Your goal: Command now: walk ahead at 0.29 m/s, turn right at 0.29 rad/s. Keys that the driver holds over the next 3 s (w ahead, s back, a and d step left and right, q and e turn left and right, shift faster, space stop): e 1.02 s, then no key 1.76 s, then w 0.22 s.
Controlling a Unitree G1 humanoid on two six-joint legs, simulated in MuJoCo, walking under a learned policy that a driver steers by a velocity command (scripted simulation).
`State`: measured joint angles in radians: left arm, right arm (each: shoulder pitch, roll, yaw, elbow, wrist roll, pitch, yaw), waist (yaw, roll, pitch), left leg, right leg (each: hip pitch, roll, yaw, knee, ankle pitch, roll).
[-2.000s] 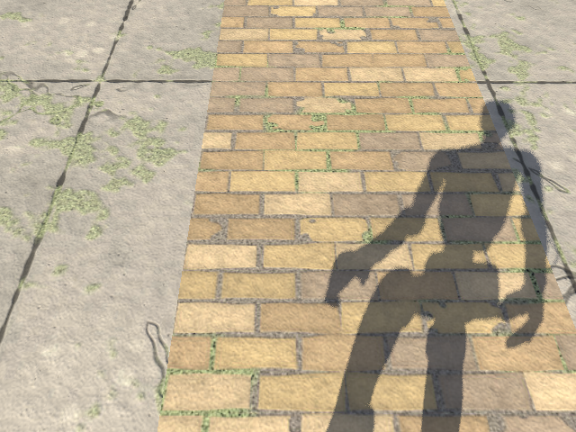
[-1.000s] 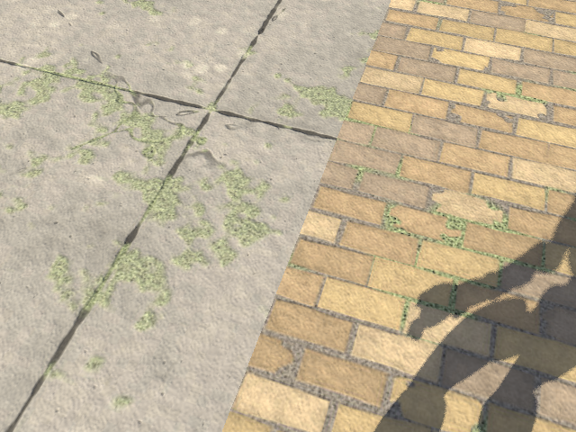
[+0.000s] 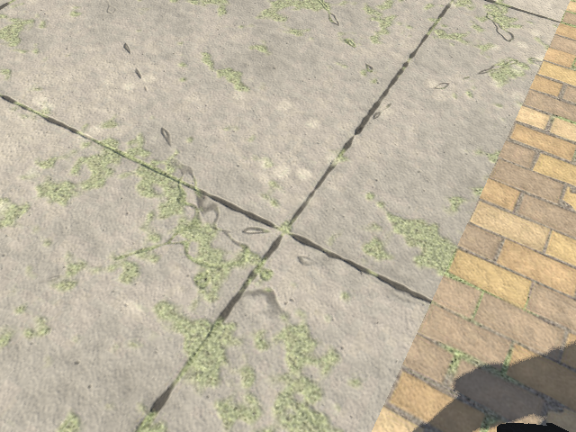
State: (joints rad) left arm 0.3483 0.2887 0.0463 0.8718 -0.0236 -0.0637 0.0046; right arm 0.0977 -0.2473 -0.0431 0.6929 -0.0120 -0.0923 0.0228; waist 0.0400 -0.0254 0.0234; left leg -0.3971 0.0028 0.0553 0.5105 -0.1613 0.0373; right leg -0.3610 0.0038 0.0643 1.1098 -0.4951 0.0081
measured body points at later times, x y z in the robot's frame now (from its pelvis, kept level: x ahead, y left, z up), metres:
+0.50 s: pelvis +0.11 -0.03 +0.00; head +0.15 -0.06 +0.45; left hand +0.34 +0.19 -0.08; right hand +0.17 -0.34 -0.12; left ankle +0.07 +0.11 -0.66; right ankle +0.14 -0.13 -0.73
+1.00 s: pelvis +0.13 +0.01 +0.01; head +0.17 +0.01 +0.46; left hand +0.42 +0.17 -0.09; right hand +0.08 -0.30 -0.08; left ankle +0.19 +0.10 -0.73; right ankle +0.05 -0.11 -0.64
